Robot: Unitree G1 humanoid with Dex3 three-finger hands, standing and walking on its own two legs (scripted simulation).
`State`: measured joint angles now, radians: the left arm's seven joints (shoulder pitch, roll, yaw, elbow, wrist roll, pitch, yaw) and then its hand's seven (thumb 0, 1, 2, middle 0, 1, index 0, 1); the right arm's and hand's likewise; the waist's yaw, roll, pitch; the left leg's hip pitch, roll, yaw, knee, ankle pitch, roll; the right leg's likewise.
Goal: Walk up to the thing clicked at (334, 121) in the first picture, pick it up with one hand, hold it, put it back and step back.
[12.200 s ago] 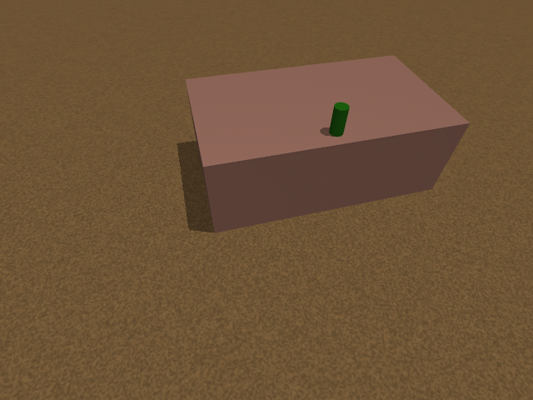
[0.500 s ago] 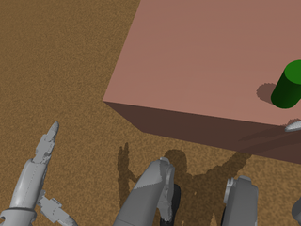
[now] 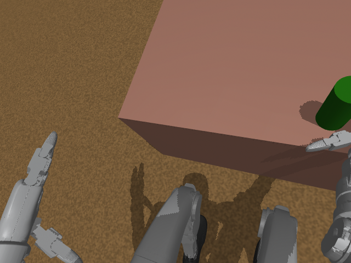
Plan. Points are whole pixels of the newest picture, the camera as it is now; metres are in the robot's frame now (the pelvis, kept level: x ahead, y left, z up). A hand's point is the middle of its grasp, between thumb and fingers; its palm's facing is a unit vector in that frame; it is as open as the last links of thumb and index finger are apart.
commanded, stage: close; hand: right
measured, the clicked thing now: (340, 106) +0.50 -0.22 -0.06
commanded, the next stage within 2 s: settle in 0.68 s
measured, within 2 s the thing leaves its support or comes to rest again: leaves its support in 1.06 s
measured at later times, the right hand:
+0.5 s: hand (333, 109) +0.50 -0.21 -0.06, palm faces +0.16 +0.99 +0.01, open 12.8 cm
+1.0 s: hand (338, 102) +0.50 -0.21 -0.05, palm faces +0.16 +0.99 +0.00, open 8.2 cm
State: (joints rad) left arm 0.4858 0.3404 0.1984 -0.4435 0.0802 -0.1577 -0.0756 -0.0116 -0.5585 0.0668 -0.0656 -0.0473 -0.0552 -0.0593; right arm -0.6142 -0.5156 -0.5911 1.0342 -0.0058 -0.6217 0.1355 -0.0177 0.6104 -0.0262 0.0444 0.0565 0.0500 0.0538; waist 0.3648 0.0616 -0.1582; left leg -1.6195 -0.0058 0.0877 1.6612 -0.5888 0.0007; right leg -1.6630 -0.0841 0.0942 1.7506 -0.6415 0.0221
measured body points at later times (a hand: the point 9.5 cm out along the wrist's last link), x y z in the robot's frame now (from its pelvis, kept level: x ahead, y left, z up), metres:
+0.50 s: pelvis +0.00 +0.00 -0.01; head +0.19 -0.09 +0.39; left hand +0.18 +0.25 +0.14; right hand +0.48 -0.26 -0.06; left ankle +0.08 +0.12 -0.51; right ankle +0.06 -0.13 -0.51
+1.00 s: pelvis -0.01 +0.00 +0.00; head +0.19 -0.09 +0.39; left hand +0.17 +0.26 +0.15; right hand +0.49 -0.26 -0.05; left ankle +0.08 +0.12 -0.51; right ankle +0.06 -0.13 -0.51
